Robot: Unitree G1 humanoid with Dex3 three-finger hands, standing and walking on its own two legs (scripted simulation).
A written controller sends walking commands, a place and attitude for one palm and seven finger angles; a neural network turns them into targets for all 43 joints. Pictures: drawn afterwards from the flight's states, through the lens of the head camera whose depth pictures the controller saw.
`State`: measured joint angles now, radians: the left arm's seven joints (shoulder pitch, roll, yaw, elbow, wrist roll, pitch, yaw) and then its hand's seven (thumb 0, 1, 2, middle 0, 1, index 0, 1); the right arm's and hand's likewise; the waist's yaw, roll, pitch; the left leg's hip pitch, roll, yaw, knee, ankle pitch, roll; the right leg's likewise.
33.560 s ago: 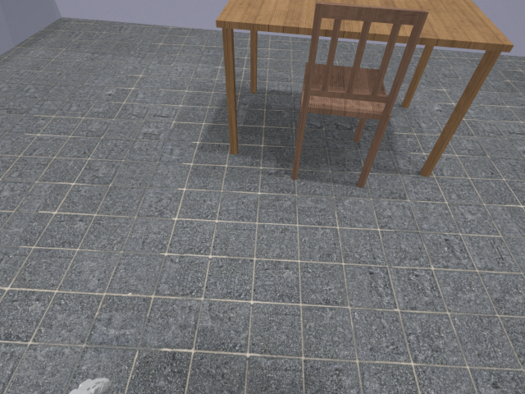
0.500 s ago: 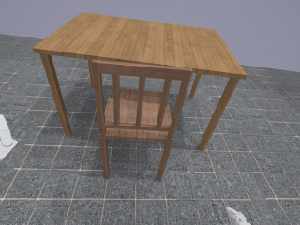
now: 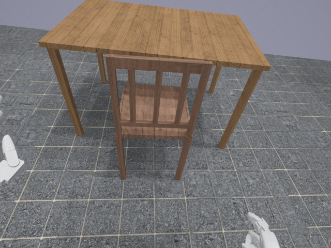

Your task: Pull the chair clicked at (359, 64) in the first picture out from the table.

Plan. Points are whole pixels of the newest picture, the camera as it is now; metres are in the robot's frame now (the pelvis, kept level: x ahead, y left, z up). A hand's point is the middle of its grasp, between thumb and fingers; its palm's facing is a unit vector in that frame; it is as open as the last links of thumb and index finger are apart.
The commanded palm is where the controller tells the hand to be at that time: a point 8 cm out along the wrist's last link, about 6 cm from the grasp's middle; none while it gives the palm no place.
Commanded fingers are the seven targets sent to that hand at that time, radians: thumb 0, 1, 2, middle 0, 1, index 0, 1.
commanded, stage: stop stepping back and stand still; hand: left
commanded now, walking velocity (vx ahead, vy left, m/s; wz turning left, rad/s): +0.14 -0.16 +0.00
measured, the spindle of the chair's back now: (157, 99) +0.71 +0.05 -0.07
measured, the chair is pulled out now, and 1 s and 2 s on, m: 0.17 0.17 0.17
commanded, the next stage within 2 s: let the arm hang, fingers relaxed in 0.16 s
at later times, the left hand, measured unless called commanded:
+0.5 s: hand out of the picture +0.14 +0.18 -0.14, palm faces +0.05 -0.98 -0.20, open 7.4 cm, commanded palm none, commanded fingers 0.00 0.90 0.90 -0.20 -0.30 -0.20 -0.30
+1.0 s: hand out of the picture +0.05 +0.22 -0.15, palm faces +0.07 -0.96 -0.26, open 7.3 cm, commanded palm none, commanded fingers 0.00 0.90 0.90 -0.20 -0.30 -0.20 -0.30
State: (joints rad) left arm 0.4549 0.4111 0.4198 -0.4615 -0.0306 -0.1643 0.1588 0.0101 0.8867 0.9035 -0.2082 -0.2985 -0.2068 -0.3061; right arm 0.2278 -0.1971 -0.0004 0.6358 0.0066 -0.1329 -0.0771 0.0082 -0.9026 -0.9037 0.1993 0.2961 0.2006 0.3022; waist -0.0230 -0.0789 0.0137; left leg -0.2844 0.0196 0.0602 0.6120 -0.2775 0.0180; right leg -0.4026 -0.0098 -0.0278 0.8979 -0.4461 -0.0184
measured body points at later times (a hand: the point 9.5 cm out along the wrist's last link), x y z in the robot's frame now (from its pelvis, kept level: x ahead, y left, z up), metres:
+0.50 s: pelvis +0.02 +0.00 -0.02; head +0.01 -0.01 +0.43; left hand +0.14 +0.23 -0.12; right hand +0.11 -0.25 -0.15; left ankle +0.05 +0.13 -0.72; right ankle +0.07 -0.13 -0.73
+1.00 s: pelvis +0.05 +0.01 +0.02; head +0.07 +0.00 +0.47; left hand +0.05 +0.27 -0.13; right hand +0.08 -0.21 -0.15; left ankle +0.06 +0.13 -0.73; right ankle +0.07 -0.13 -0.73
